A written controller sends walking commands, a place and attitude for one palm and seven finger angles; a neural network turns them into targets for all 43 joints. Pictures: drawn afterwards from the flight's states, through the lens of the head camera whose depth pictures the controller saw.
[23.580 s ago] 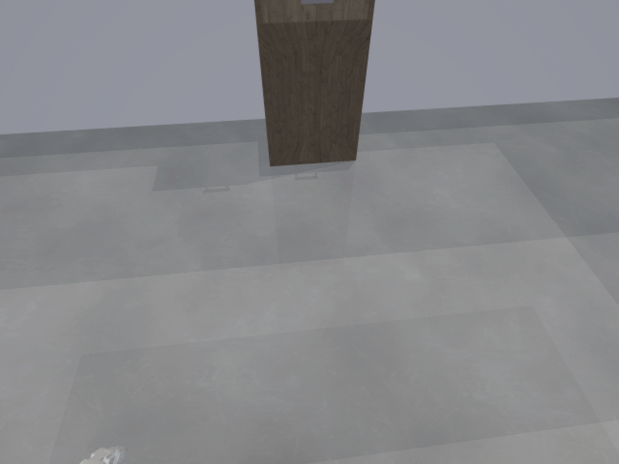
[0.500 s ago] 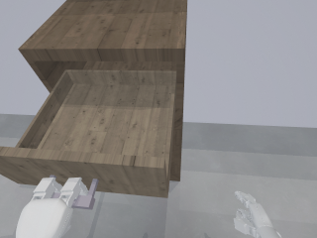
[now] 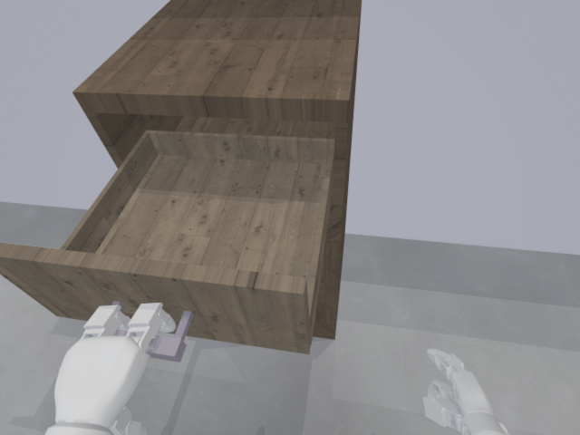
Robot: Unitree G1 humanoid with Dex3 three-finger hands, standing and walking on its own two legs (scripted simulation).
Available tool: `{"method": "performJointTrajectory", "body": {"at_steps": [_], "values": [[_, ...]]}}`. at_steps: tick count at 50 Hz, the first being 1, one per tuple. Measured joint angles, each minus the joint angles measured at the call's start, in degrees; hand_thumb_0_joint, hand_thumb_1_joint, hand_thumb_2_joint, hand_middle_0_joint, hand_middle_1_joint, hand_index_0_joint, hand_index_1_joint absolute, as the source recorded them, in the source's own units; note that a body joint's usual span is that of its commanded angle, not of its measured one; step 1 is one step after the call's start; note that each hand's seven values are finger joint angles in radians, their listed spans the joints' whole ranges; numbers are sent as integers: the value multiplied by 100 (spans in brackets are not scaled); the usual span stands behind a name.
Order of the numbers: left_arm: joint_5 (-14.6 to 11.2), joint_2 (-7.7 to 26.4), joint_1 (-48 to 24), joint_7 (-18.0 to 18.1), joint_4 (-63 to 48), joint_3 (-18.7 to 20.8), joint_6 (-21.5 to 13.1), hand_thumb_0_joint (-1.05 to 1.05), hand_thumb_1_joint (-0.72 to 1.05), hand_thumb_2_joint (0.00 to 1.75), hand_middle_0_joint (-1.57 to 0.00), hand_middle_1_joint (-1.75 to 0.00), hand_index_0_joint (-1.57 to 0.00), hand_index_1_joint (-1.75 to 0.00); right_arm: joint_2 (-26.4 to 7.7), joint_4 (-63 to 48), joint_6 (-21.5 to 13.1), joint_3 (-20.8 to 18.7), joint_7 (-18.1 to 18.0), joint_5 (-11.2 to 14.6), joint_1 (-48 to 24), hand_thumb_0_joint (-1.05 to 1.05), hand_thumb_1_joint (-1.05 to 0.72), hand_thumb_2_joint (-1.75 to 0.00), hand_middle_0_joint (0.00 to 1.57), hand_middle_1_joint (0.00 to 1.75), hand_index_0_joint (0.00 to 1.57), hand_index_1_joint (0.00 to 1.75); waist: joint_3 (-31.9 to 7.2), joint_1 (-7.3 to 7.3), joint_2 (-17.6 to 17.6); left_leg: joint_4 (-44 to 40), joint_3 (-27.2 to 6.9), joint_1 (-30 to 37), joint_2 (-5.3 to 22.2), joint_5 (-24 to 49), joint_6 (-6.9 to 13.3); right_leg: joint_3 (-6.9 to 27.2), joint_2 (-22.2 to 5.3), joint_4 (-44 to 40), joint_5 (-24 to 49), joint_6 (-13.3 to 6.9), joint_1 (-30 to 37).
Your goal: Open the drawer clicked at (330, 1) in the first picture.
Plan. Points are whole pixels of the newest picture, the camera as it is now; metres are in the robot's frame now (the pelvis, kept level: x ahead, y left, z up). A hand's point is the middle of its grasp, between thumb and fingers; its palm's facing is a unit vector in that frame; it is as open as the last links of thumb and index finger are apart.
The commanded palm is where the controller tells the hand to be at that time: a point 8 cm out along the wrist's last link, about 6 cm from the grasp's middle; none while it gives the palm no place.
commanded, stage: lift the hand off the handle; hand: left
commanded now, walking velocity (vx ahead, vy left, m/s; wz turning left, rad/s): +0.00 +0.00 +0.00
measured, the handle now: (143, 328) +0.23 +0.22 +0.06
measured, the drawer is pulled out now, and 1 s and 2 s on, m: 0.30 0.29 0.29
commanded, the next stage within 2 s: draw the hand back to the body in 1.66 s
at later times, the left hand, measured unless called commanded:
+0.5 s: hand (136, 369) +0.19 +0.22 +0.04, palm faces +0.04 -0.12 -0.99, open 13.8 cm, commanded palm +0.16 +0.23 +0.10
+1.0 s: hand (98, 343) +0.19 +0.23 +0.11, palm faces +0.07 -0.14 -0.99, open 13.7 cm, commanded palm +0.16 +0.24 +0.18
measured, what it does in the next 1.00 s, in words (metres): stands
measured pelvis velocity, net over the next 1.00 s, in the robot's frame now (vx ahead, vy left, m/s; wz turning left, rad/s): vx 0.00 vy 0.03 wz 0.01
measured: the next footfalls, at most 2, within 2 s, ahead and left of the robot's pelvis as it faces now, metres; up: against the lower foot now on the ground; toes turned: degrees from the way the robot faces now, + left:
none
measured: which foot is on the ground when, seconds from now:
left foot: down 0.00-1.00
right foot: down 0.00-1.00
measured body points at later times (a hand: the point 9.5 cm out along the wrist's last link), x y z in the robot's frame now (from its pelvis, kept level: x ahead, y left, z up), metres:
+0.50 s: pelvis -0.01 +0.01 +0.00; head +0.01 -0.03 +0.45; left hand +0.18 +0.22 +0.09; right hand +0.19 -0.19 -0.11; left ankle -0.01 +0.14 -0.70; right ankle -0.02 -0.08 -0.70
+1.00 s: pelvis +0.00 +0.03 +0.02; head +0.00 -0.01 +0.47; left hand +0.18 +0.24 +0.16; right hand +0.23 -0.18 -0.07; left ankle -0.01 +0.14 -0.70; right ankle -0.02 -0.08 -0.70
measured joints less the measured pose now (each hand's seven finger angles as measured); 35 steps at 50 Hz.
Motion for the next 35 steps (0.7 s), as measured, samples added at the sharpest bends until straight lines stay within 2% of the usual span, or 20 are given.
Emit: {"method": "performJointTrajectory", "body": {"at_steps": [6,16,21,26,35], "values": [[65,-82,-57,124,35,13,-74,0,-44,33,-32,-121,-32,-121,-81,35,13,-131,26,-38,43,1,-91,-90,20,30,20,30,17,-3,-19,56,-15,-114,-20,27,16,-15,-22,55,18,11,-104],[217,-152,-497,250,293,-220,41,-1,-49,31,-32,-123,-32,-120,30,244,59,-135,-65,-6,80,2,-91,-90,20,30,20,30,50,57,50,166,-76,-224,-69,45,50,-75,-71,132,25,44,-169],[200,-204,-828,103,493,-348,185,-1,-49,30,-33,-123,-32,-120,152,325,55,-52,-134,39,55,2,-91,-90,20,30,20,30,67,76,74,72,-90,-118,-83,110,58,-88,-82,37,84,52,-57],[65,-157,-868,-179,435,-356,303,-1,-49,30,-34,-122,-32,-120,222,306,33,38,-173,62,26,2,-91,-90,20,30,20,30,96,40,90,-118,-66,131,-73,176,64,-59,-67,-157,165,60,182],[-140,35,-664,-433,-105,-171,341,-1,-49,30,-37,-121,-32,-120,76,222,1,26,-176,86,-24,2,-91,-90,20,30,20,30,179,73,121,-473,-29,544,-67,284,92,-14,-51,-563,320,99,603]]}}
